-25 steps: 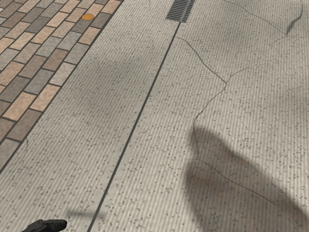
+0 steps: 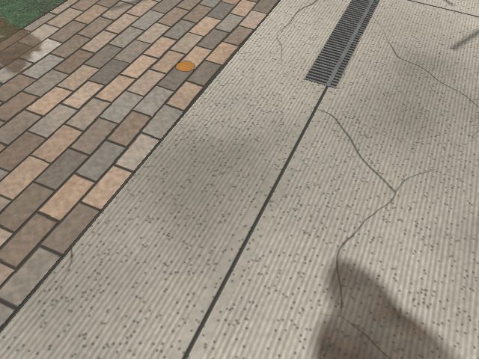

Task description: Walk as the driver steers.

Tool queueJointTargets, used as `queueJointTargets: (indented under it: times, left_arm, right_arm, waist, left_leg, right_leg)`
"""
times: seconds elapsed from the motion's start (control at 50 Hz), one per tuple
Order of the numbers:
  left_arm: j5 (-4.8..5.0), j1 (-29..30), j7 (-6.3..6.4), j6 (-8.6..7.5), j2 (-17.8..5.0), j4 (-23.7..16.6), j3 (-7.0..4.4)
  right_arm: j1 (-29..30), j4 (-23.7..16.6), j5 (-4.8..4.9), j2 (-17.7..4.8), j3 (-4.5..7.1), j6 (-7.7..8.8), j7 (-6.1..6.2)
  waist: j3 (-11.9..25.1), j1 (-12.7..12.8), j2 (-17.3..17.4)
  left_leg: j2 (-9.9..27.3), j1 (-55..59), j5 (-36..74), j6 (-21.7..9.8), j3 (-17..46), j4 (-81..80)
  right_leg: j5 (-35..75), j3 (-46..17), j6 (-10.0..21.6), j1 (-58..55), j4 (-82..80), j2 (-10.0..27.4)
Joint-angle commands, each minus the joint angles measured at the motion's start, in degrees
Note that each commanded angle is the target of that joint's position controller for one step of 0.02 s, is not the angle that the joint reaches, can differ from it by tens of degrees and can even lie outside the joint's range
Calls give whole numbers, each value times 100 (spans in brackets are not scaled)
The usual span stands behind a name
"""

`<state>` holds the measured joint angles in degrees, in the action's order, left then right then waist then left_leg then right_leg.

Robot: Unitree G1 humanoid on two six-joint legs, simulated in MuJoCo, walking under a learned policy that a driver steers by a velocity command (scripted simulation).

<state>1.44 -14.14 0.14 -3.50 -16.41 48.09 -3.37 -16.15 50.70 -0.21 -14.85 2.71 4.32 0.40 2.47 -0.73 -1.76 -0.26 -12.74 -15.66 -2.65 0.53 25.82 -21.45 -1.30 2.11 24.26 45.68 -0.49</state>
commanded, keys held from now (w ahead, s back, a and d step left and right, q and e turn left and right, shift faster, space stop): no key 0.86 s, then w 0.14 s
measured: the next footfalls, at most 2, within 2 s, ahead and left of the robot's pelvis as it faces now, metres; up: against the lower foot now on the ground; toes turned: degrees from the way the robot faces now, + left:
right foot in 0.28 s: +0.25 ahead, -0.13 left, +0.00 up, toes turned -2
left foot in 0.56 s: +0.19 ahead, +0.12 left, +0.00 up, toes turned +0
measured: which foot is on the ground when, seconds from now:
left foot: down 0.00-0.30, up 0.32-0.54, down 0.56-1.00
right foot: up 0.00-0.26, down 0.28-1.00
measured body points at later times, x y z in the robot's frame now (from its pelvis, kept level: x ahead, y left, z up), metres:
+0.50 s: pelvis +0.13 -0.02 -0.01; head +0.16 -0.02 +0.44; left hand +0.29 +0.22 -0.13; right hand +0.18 -0.29 -0.15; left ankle +0.11 +0.12 -0.72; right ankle +0.21 -0.13 -0.74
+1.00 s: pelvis +0.20 +0.00 -0.01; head +0.20 +0.00 +0.44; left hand +0.28 +0.26 -0.15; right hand +0.23 -0.26 -0.16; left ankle +0.15 +0.12 -0.74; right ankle +0.20 -0.12 -0.73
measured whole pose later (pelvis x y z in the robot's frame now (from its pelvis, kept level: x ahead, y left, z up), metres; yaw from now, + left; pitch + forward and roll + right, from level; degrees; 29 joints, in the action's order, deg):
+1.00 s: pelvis +0.20 +0.00 -0.01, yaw -1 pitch -1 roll +0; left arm 1.0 -10.7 1.0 -0.7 -14.1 59.0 -2.8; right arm -16.2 58.6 1.2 -12.4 2.7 1.8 1.7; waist -0.6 -0.4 0.0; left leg 0.9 -8.2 -23.0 -0.8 -0.6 32.0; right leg -22.4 1.6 1.9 17.1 38.7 0.4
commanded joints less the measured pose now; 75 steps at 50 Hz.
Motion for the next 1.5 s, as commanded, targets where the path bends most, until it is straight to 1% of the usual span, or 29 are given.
queueJointTargets:
  times: [0.02,0.08,0.14,0.22,0.28,0.3,0.32,0.34,0.38,0.42,0.48,0.52,0.56,0.58,0.62,0.7,0.82,0.9,0.96,1.02,1.1,1.12,1.14,1.18,1.22,1.26,1.34,1.44,1.5]
  left_arm:
    - [-109,548,-19,-223,-645,-556,-152]
    - [-169,579,-65,-166,-250,-530,-65]
    - [-119,1039,-102,-91,-6,-651,44]
    - [-109,1285,-142,-58,-254,-731,-2]
    - [-219,661,-106,-100,-557,-488,-122]
    - [-281,225,-46,-107,-921,-420,-203]
    - [-345,-87,-13,-27,-998,-329,-203]
    - [-279,-274,-37,63,-505,-252,-79]
    - [-165,427,-59,115,-391,-277,-6]
    - [-217,1095,-38,129,-401,-351,6]
    - [-277,1363,5,202,-388,-309,-13]
    - [-185,1375,32,243,-321,-225,6]
    - [-189,1016,23,253,-123,-20,76]
    - [-226,843,26,269,-166,-2,50]
    - [-237,923,76,264,-183,71,49]
    - [-207,699,111,240,-223,332,21]
    - [-149,643,121,272,-213,610,9]
    - [-110,476,149,337,-171,856,8]
    - [-37,913,111,223,-161,695,-3]
    - [39,1139,-6,-57,-122,550,6]
    - [15,-531,-85,-139,-393,1254,-212]
    - [-1,-1259,-51,-144,-921,1378,-367]
    - [-39,-1713,-125,-193,-1131,1468,-350]
    - [-103,-574,-133,-290,-458,1148,-92]
    - [-92,-248,-145,-263,-347,997,-22]
    - [-119,-370,-68,-154,-264,1012,32]
    - [-132,-385,135,18,-762,878,-96]
    - [-15,-336,193,169,-720,768,-188]
    - [35,99,235,206,-711,562,-240]
  right_arm:
    - [-170,-248,15,-844,163,95,-3]
    - [-178,-174,-24,-736,111,-16,47]
    - [-353,-40,-23,-801,109,-109,93]
    - [-427,102,44,-938,140,-143,83]
    - [-337,149,97,-908,142,-142,89]
    - [-436,107,-18,-822,109,-89,88]
    - [-1238,251,-96,-278,-52,-35,51]
    - [-1173,333,-29,-347,-66,-82,43]
    - [-482,178,159,-695,75,-289,101]
    - [-341,155,61,-553,87,-499,224]
    - [-607,306,-14,-273,31,-539,269]
    - [-715,419,-59,-230,33,-508,208]
    - [-402,260,-179,-514,70,-516,181]
    - [-116,187,-96,-861,136,-524,218]
    - [199,225,-74,-561,77,-427,215]
    - [76,374,-29,-456,60,-223,171]
    - [1,522,6,-441,55,-262,167]
    - [-147,680,63,-493,90,-315,159]
    - [-382,682,170,-880,221,-264,154]
    - [-383,706,155,-855,260,-33,152]
    - [462,445,195,-754,246,-33,74]
    - [635,257,147,-411,151,0,73]
    - [608,90,142,-191,104,92,99]
    - [529,161,267,-501,190,198,48]
    - [508,240,115,-539,256,211,68]
    - [598,175,78,-379,261,144,51]
    - [1329,-173,107,-161,171,-9,119]
    - [1701,-399,128,-447,200,-105,103]
    - [1236,-301,73,-742,315,-7,86]
  waist:
    - [-646,-131,951]
    - [-313,-35,833]
    - [-268,-183,860]
    - [-249,-197,925]
    - [59,181,662]
    - [564,270,285]
    - [1447,60,-612]
    - [1873,294,-946]
    - [771,165,-446]
    - [118,-86,-461]
    - [136,-272,-649]
    - [243,-375,-538]
    - [-102,-198,-158]
    - [-430,122,409]
    - [-705,146,776]
    - [-389,89,571]
    - [-134,21,288]
    - [-108,5,393]
    - [-937,-200,1029]
    - [-1355,-153,1165]
    - [-598,730,680]
    - [-340,959,-703]
    - [35,976,-1694]
    - [-625,385,-598]
    - [-572,193,-173]
    - [-407,130,-236]
    - [-352,157,-293]
    - [-229,194,-498]
    - [-59,-141,-467]
  left_leg:
    - [1651,1500,210,-892,2088,-1603]
    - [1160,1063,3387,-708,770,-1291]
    - [883,607,3839,-589,220,-1125]
    - [1148,845,3888,-611,486,-795]
    - [885,918,3883,-322,505,45]
    - [599,412,3060,-72,298,761]
    - [204,-820,848,288,140,1970]
    - [13,-997,-2168,506,324,2919]
    - [288,-1431,-2374,584,394,3398]
    - [470,-1086,-1822,655,343,2753]
    - [341,-22,-797,625,63,1565]
    - [218,647,419,497,-131,615]
    - [531,645,591,247,271,-62]
    - [663,-186,-511,41,432,-260]
    - [536,-1077,-1486,67,423,-631]
    - [462,-405,82,207,292,-329]
    - [382,19,1146,138,165,-82]
    - [361,94,-12,-32,210,-252]
    - [1393,209,-2471,-813,1723,-1164]
    - [2014,587,-1368,-1128,2362,-1263]
    - [960,-825,479,-395,663,-25]
    - [189,-1741,464,81,-260,1992]
    - [-335,-2704,-1593,235,11,3570]
    - [254,-3102,-1170,50,411,4523]
    - [523,-2815,-475,56,190,4033]
    - [453,-2341,-157,218,29,3413]
    - [100,-1950,446,478,-83,1773]
    - [-72,-1247,1055,474,129,817]
    - [-80,-460,1392,251,205,-36]
  right_leg:
    - [349,-194,-21,2489,812,460]
    - [1089,171,-303,1537,414,378]
    - [1846,373,-338,602,-679,208]
    - [1916,267,-147,176,-1359,78]
    - [2985,248,191,-1028,-2324,13]
    - [5226,-322,452,-2157,-1943,650]
    - [6504,-1334,1340,-3894,-1481,1739]
    - [6292,-2055,1803,-3808,-1834,2245]
    - [3525,-1746,1385,-2489,-2465,1842]
    - [2015,-1323,1057,-1208,-2968,1498]
    - [1389,-778,909,-397,-3112,1122]
    - [600,-539,732,-209,-2974,951]
    - [-664,-372,174,10,-2798,635]
    - [-571,-74,-75,-303,-2663,306]
    - [363,78,-194,-1146,-2229,183]
    - [1469,75,-52,-1208,-1985,231]
    - [2223,90,-75,-1372,-1828,260]
    - [987,384,-81,-1323,-1533,9]
    - [-460,657,-18,174,-554,-169]
    - [-637,223,248,972,-170,283]
    - [869,419,324,-2340,-1700,-40]
    - [237,-1482,804,-3140,-2642,1085]
    - [53,-3793,1527,-3755,-3546,2158]
    - [1673,-2771,1340,-3031,-3220,1999]
    - [3740,-1572,1038,-2703,-3043,1549]
    - [4726,-1041,926,-2471,-3021,1241]
    - [5100,-749,911,-2076,-2874,1029]
    - [4354,-1078,720,-1762,-2612,1024]
    - [3771,-1405,498,-1780,-1981,878]
Keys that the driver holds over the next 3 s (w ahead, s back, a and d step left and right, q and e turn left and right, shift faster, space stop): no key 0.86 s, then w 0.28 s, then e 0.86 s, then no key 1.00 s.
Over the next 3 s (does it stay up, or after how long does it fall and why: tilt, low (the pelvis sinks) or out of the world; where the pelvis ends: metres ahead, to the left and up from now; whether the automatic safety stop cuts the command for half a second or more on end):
stays up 0.42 -0.04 -0.01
